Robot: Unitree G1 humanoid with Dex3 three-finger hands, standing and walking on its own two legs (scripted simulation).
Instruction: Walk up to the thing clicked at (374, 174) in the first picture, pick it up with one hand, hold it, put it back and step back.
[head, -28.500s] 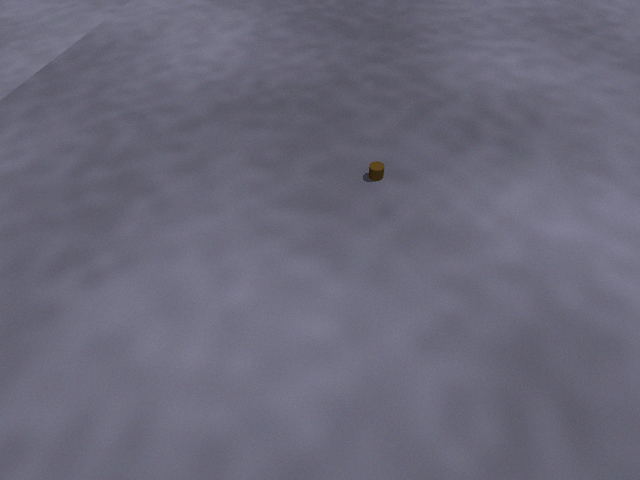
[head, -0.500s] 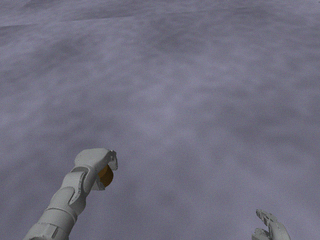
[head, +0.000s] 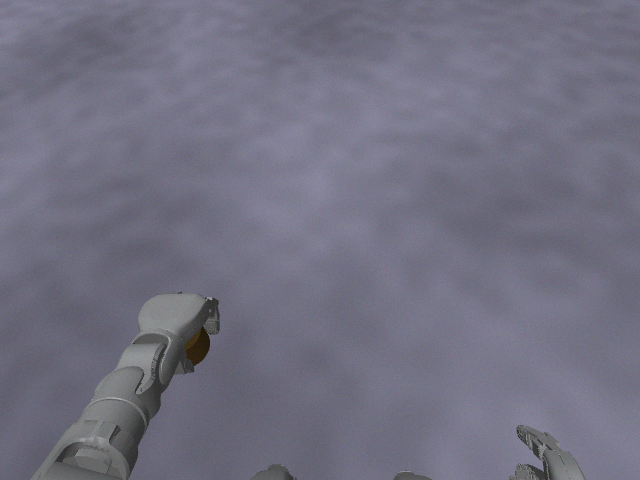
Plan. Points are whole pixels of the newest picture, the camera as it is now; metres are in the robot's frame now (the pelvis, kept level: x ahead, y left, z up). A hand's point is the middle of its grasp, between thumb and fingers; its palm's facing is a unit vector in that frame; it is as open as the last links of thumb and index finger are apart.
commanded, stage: crouch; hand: left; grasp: from above
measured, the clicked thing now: (182, 339) +0.33 +0.25 -0.10
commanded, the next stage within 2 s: lower in 1.64 s
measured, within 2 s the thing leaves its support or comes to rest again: neither
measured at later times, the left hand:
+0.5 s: hand (211, 360) +0.37 +0.27 -0.33, palm faces -0.44 +0.02 -0.90, open 8.1 cm
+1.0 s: hand (221, 371) +0.40 +0.29 -0.49, palm faces -0.45 -0.02 -0.89, open 8.1 cm
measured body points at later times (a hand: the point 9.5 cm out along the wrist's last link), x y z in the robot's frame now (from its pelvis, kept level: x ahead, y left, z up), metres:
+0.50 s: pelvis -0.05 +0.02 -0.21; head +0.13 +0.03 +0.21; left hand +0.39 +0.26 -0.28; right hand +0.00 -0.26 -0.33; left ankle +0.04 +0.13 -0.71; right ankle +0.02 -0.13 -0.71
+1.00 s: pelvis -0.06 +0.01 -0.34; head +0.18 +0.06 +0.04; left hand +0.42 +0.29 -0.44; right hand +0.02 -0.27 -0.45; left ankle +0.04 +0.13 -0.71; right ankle +0.01 -0.13 -0.71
